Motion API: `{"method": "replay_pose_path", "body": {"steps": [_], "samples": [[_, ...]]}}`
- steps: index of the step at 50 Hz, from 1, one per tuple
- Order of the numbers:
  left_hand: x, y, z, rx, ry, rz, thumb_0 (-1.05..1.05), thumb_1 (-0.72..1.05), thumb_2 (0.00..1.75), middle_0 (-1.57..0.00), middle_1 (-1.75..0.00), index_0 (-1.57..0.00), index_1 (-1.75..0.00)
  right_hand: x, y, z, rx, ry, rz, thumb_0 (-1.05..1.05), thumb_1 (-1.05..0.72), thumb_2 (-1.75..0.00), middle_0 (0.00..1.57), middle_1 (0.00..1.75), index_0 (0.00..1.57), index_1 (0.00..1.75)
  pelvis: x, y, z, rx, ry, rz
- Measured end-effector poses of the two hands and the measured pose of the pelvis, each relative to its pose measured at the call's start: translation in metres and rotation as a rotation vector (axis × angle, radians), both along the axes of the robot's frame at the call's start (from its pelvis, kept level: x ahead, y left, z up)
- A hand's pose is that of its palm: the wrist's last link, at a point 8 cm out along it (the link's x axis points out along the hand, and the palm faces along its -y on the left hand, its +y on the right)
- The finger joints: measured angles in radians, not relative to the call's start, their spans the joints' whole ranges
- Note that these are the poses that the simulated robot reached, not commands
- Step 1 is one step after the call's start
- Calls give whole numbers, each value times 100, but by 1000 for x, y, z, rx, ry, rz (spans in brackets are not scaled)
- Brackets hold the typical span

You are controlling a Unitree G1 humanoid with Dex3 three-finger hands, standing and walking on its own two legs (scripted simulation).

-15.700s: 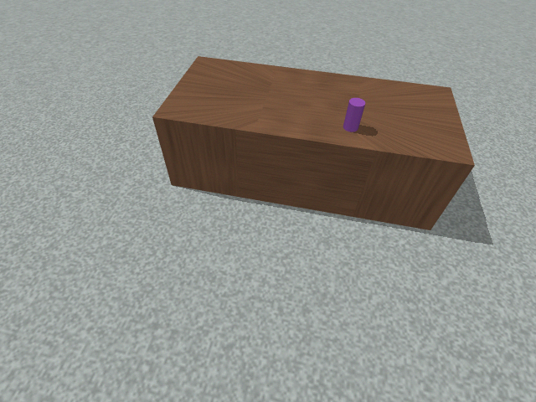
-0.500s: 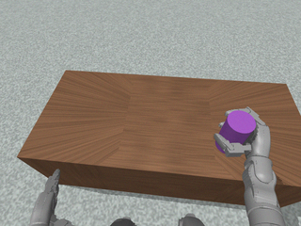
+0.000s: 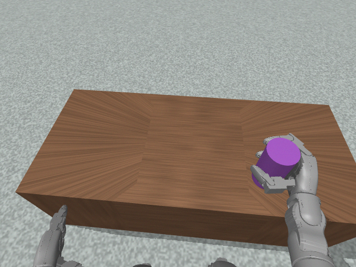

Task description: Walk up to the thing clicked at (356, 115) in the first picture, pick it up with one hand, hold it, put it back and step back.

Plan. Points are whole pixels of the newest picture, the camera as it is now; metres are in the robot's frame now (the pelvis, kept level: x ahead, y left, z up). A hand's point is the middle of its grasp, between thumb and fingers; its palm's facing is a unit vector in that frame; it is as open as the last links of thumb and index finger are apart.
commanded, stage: hold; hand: right
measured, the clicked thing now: (273, 165) +0.34 -0.18 +0.05
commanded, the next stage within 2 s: none
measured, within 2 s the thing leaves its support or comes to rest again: neither
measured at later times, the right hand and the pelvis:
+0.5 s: hand (268, 169) +0.32 -0.17 +0.06, palm faces +0.13 +0.99 +0.01, open 8.8 cm; pelvis +0.00 +0.01 +0.00, yaw +0 degrees
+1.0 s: hand (269, 175) +0.31 -0.17 +0.05, palm faces +0.13 +0.99 +0.02, open 8.8 cm; pelvis -0.01 +0.00 +0.01, yaw +0 degrees
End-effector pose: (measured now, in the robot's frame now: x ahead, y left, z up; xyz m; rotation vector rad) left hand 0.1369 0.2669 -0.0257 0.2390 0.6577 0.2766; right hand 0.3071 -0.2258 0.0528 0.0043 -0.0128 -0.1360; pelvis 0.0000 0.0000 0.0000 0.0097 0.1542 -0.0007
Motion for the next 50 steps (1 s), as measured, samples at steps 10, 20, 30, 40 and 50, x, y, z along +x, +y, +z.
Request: {"method": "replay_pose_path", "body": {"steps": [10, 20, 30, 40, 50], "samples": [[4, -2, -1, -13, -5, -3, -1, -51, 3, -5, -5, -6, -4, -9, 3, 4, 3, 2, 1, -1, 24, -108, 79, 101, 80, 103, 1, 1, 3, -3, -11, -2], [3, 3, 0, -7, -4, -2, -1, -51, 3, -5, -5, -6, -4, -11, 4, 2, 7, 10, -8, -1, 24, -108, 79, 101, 80, 103, 1, 5, 4, -7, -16, -5], [3, 3, 0, -10, -9, -4, -1, -51, 3, -5, -5, -6, -4, -12, 11, 4, 8, -1, 8, -1, 24, -108, 79, 101, 80, 103, 0, 5, 5, -6, -23, -3], [0, -5, -1, -25, -8, -12, -1, -51, 3, -5, -5, -6, -4, -14, 4, 4, 7, 3, 1, -1, 24, -108, 79, 102, 80, 103, -3, 3, 6, -5, -27, -3], [-9, -3, 1, -5, -6, 3, -1, -51, 3, -5, -5, -6, -4, -21, 7, -4, 20, 20, 5, -1, 24, -108, 79, 101, 80, 103, -7, -1, 5, -3, -32, 2]]}}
